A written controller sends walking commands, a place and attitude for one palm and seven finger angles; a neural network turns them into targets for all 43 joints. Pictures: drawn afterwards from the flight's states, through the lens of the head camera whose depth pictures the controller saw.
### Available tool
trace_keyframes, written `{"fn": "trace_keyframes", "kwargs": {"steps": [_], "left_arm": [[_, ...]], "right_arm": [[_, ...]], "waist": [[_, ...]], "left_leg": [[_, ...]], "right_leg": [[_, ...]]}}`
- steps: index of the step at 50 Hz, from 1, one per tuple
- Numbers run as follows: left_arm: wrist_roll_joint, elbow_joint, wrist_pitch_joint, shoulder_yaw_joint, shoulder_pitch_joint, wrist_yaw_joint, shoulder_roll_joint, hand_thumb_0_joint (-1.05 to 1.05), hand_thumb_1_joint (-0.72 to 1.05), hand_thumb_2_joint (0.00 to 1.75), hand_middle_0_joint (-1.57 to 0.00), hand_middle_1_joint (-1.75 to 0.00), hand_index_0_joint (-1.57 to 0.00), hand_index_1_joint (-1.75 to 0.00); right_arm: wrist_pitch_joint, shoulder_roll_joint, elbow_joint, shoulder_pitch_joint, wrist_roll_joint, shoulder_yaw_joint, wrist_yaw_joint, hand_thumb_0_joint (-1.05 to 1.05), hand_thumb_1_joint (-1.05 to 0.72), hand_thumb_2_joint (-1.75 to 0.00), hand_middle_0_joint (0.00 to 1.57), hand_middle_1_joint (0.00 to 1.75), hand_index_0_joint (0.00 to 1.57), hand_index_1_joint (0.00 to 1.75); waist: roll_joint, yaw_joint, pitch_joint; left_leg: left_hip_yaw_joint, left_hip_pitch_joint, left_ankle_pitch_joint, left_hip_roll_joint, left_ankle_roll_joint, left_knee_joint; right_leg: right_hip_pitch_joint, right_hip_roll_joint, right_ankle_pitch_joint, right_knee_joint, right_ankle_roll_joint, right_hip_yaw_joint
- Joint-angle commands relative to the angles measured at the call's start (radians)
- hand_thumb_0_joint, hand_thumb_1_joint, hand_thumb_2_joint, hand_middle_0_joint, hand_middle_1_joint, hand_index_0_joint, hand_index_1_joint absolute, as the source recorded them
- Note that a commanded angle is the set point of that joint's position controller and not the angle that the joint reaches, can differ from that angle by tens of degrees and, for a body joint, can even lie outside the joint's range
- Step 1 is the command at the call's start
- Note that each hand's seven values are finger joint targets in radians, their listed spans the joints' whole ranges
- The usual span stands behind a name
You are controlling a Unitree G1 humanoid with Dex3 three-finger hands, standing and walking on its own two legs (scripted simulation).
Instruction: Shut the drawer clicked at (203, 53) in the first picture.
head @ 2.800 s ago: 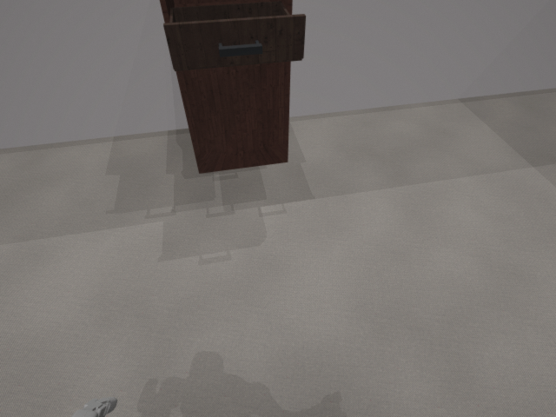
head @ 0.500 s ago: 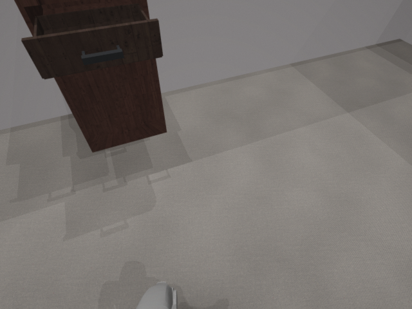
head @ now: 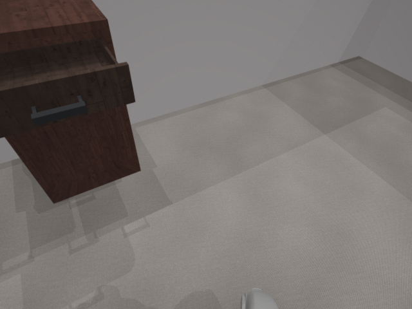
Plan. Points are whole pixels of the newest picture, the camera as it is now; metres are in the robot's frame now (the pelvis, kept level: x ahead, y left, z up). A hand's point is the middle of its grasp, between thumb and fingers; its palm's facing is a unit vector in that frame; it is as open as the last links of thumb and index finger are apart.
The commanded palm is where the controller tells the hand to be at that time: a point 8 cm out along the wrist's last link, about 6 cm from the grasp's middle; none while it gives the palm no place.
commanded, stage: walk to a spot facing it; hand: left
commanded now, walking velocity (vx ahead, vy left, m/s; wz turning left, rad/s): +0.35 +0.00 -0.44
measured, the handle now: (59, 108) +0.61 +0.47 +0.02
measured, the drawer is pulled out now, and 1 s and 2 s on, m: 0.30 0.30 0.30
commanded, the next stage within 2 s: turn to face it in 0.22 s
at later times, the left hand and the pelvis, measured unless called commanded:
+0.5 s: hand (171, 241) +0.32 +0.11 -0.17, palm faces -0.12 -0.96 -0.23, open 7.2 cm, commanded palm none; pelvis +0.22 -0.07 -0.01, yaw -7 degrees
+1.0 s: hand (146, 230) +0.35 +0.18 -0.18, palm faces +0.18 -0.96 -0.23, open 7.3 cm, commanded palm none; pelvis +0.30 -0.03 -0.01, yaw +7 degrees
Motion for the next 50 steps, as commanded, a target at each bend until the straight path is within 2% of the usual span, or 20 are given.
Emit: {"fn": "trace_keyframes", "kwargs": {"steps": [1, 7, 9, 11, 12, 13, 14, 15, 18, 21, 26, 31, 34, 35, 36, 37, 38, 40, 44, 50], "left_arm": [[0.001, -0.074, -0.014, -0.004, -0.095, -0.013, 0.012, 0.0, 0.9, 0.9, -0.2, -0.3, -0.2, -0.3], [-0.005, -0.115, -0.025, -0.01, -0.213, -0.017, 0.004, 0.0, 0.9, 0.9, -0.2, -0.3, -0.2, -0.3], [-0.005, -0.106, -0.033, -0.007, -0.154, -0.014, 0.018, 0.0, 0.9, 0.9, -0.2, -0.3, -0.2, -0.3], [0.001, -0.054, -0.048, 0.006, 0.031, -0.007, 0.052, 0.0, 0.9, 0.9, -0.2, -0.3, -0.2, -0.3], [0.006, -0.008, -0.062, 0.024, 0.185, -0.003, 0.105, 0.0, 0.9, 0.9, -0.2, -0.3, -0.2, -0.3], [0.003, 0.011, -0.075, 0.051, 0.284, 0.009, 0.221, 0.0, 0.9, 0.9, -0.2, -0.3, -0.2, -0.3], [-0.025, 0.024, -0.071, 0.057, 0.312, 0.019, 0.282, 0.0, 0.9, 0.9, -0.2, -0.3, -0.2, -0.3], [-0.029, 0.003, -0.063, 0.055, 0.25, 0.031, 0.256, 0.0, 0.9, 0.9, -0.2, -0.3, -0.2, -0.3], [-0.022, -0.014, -0.079, 0.004, 0.08, 0.043, 0.126, 0.0, 0.9, 0.9, -0.2, -0.3, -0.2, -0.3], [-0.012, -0.018, -0.092, -0.015, 0.014, 0.048, 0.087, 0.0, 0.9, 0.9, -0.2, -0.3, -0.2, -0.3], [-0.014, -0.032, -0.074, -0.02, -0.001, 0.046, 0.083, 0.0, 0.9, 0.9, -0.2, -0.3, -0.2, -0.3], [-0.01, -0.032, -0.047, 0.0, 0.05, 0.054, 0.136, 0.0, 0.9, 0.9, -0.2, -0.3, -0.2, -0.3], [-0.016, -0.056, -0.034, 0.012, 0.038, 0.054, 0.167, 0.0, 0.9, 0.9, -0.2, -0.3, -0.2, -0.3], [-0.024, -0.073, -0.028, 0.014, 0.038, 0.053, 0.153, 0.0, 0.9, 0.9, -0.2, -0.3, -0.2, -0.3], [-0.041, -0.116, -0.025, 0.005, 0.058, 0.048, 0.096, 0.0, 0.9, 0.9, -0.2, -0.3, -0.2, -0.3], [-0.027, -0.141, -0.017, 0.001, 0.015, 0.056, 0.127, 0.0, 0.9, 0.9, -0.2, -0.3, -0.2, -0.3], [-0.023, -0.143, -0.009, 0.005, -0.029, 0.056, 0.117, 0.0, 0.9, 0.9, -0.2, -0.3, -0.2, -0.3], [-0.013, -0.137, -0.005, 0.019, -0.053, 0.042, 0.125, 0.0, 0.9, 0.9, -0.2, -0.3, -0.2, -0.3], [-0.013, -0.115, 0.019, 0.023, 0.016, 0.04, 0.11, 0.0, 0.9, 0.9, -0.2, -0.3, -0.2, -0.3], [-0.012, -0.158, 0.019, 0.027, -0.051, 0.043, 0.115, 0.0, 0.9, 0.9, -0.2, -0.3, -0.2, -0.3]], "right_arm": [[-0.019, -0.092, -0.021, 0.114, -0.001, -0.009, -0.01, 0.0, -0.9, -0.9, 0.2, 0.3, 0.2, 0.3], [0.001, -0.105, 0.01, 0.18, -0.016, -0.007, -0.014, 0.0, -0.9, -0.9, 0.2, 0.3, 0.2, 0.3], [0.005, -0.126, 0.006, 0.162, -0.015, -0.012, -0.015, 0.0, -0.9, -0.9, 0.2, 0.3, 0.2, 0.3], [0.009, -0.152, -0.007, 0.124, -0.009, -0.017, -0.014, 0.0, -0.9, -0.9, 0.2, 0.3, 0.2, 0.3], [0.009, -0.156, -0.024, 0.09, 0.0, -0.018, -0.006, 0.0, -0.9, -0.9, 0.2, 0.3, 0.2, 0.3], [0.004, -0.095, -0.054, 0.127, 0.018, -0.011, 0.002, 0.0, -0.9, -0.9, 0.2, 0.3, 0.2, 0.3], [0.002, -0.076, -0.082, 0.075, 0.023, -0.006, -0.004, 0.0, -0.9, -0.9, 0.2, 0.3, 0.2, 0.3], [0.006, -0.093, -0.097, 0.01, 0.022, -0.013, -0.01, 0.0, -0.9, -0.9, 0.2, 0.3, 0.2, 0.3], [0.044, -0.029, -0.068, -0.008, 0.0, -0.003, -0.006, 0.0, -0.9, -0.9, 0.2, 0.3, 0.2, 0.3], [0.08, 0.006, -0.026, 0.098, -0.004, 0.002, -0.003, 0.0, -0.9, -0.9, 0.2, 0.3, 0.2, 0.3], [0.093, -0.007, -0.073, -0.029, 0.002, 0.006, 0.009, 0.0, -0.9, -0.9, 0.2, 0.3, 0.2, 0.3], [0.092, -0.05, -0.148, -0.189, -0.002, 0.001, 0.022, 0.0, -0.9, -0.9, 0.2, 0.3, 0.2, 0.3], [0.095, -0.1, -0.148, -0.097, -0.012, -0.017, 0.023, 0.0, -0.9, -0.9, 0.2, 0.3, 0.2, 0.3], [0.089, -0.171, -0.142, -0.009, -0.018, -0.033, 0.022, 0.0, -0.9, -0.9, 0.2, 0.3, 0.2, 0.3], [0.082, -0.272, -0.153, 0.044, -0.018, -0.053, 0.017, 0.0, -0.9, -0.9, 0.2, 0.3, 0.2, 0.3], [0.093, -0.281, -0.141, 0.044, -0.003, -0.051, 0.012, 0.0, -0.9, -0.9, 0.2, 0.3, 0.2, 0.3], [0.094, -0.258, -0.153, -0.022, -0.004, -0.053, 0.006, 0.0, -0.9, -0.9, 0.2, 0.3, 0.2, 0.3], [0.09, -0.207, -0.206, -0.147, -0.006, -0.039, 0.001, 0.0, -0.9, -0.9, 0.2, 0.3, 0.2, 0.3], [0.088, -0.211, -0.235, -0.199, -0.004, -0.043, 0.003, 0.0, -0.9, -0.9, 0.2, 0.3, 0.2, 0.3], [0.098, -0.23, -0.228, -0.144, -0.005, -0.064, 0.008, 0.0, -0.9, -0.9, 0.2, 0.3, 0.2, 0.3]], "waist": [[0.102, -0.041, 0.145], [0.138, -0.074, 0.174], [0.158, -0.041, 0.127], [0.152, 0.047, 0.007], [0.104, 0.122, -0.096], [-0.124, 0.137, -0.252], [-0.146, 0.117, -0.307], [-0.023, 0.109, -0.221], [0.052, 0.001, -0.011], [-0.011, -0.075, -0.015], [-0.101, -0.053, 0.027], [-0.083, 0.001, 0.052], [-0.019, -0.056, 0.0], [0.152, -0.09, -0.065], [0.452, -0.088, -0.114], [0.292, -0.092, -0.151], [0.23, -0.077, -0.091], [0.174, -0.039, -0.019], [0.139, -0.009, -0.039], [0.139, -0.042, -0.066]], "left_leg": [[-0.138, 0.031, 0.335, 0.32, 0.058, -0.172], [-0.065, 0.129, 0.543, 0.352, 0.057, -0.094], [-0.021, 0.158, 0.792, 0.355, 0.047, 0.021], [0.014, 0.123, 0.966, 0.331, 0.011, 0.28], [0.037, -0.032, 0.827, 0.301, -0.028, 0.516], [0.033, -0.362, 0.147, 0.16, -0.082, 0.853], [-0.095, -0.531, -0.328, 0.047, -0.105, 1.103], [-0.211, -0.55, -0.257, 0.108, -0.083, 1.138], [-0.257, -0.478, -0.107, 0.175, -0.088, 1.001], [-0.245, -0.397, -0.052, 0.158, -0.103, 0.858], [-0.196, -0.404, 0.037, 0.132, -0.117, 0.623], [-0.155, -0.402, -0.006, 0.111, -0.102, 0.431], [-0.141, -0.212, 0.111, 0.064, -0.072, 0.268], [-0.293, -0.064, 0.384, 0.162, -0.02, 0.159], [-0.657, 0.063, 0.89, 0.439, 0.147, 0.079], [-0.676, 0.031, 0.754, 0.47, 0.209, 0.051], [-0.642, -0.041, 0.468, 0.419, 0.189, 0.001], [-0.582, -0.166, 0.243, 0.335, 0.127, -0.032], [-0.492, -0.24, 0.074, 0.251, 0.087, -0.081], [-0.576, -0.139, 0.062, 0.237, 0.107, -0.07]], "right_leg": [[-0.083, -0.014, 0.012, -0.183, 0.002, -0.052], [-0.015, 0.04, -0.095, -0.366, -0.048, -0.118], [0.093, 0.089, -0.163, -0.411, -0.079, -0.158], [0.348, 0.15, -0.15, -0.488, -0.106, -0.191], [0.621, 0.115, -0.033, -0.544, -0.132, -0.141], [0.946, -0.169, 0.171, -0.576, -0.243, 0.267], [1.019, -0.314, 0.47, -0.667, -0.342, 0.535], [0.909, -0.309, 0.448, -0.689, -0.358, 0.46], [0.51, -0.202, 0.471, -0.739, -0.224, 0.166], [0.403, -0.145, 0.497, -0.763, -0.163, -0.019], [0.425, -0.117, 0.455, -0.77, -0.131, -0.112], [0.545, -0.188, 0.476, -0.671, -0.122, -0.115], [0.513, -0.169, 0.432, -0.444, -0.072, -0.166], [0.4, -0.105, 0.21, -0.236, -0.02, -0.196], [0.164, 0.055, -0.534, 0.064, 0.062, -0.191], [0.159, 0.056, -0.606, 0.179, 0.045, -0.041], [0.111, 0.025, -0.533, 0.194, 0.043, -0.015], [0.094, 0.003, -0.396, 0.174, 0.052, 0.014], [0.173, 0.017, -0.285, 0.07, 0.063, 0.008], [0.135, 0.039, -0.298, -0.08, 0.081, 0.012]]}}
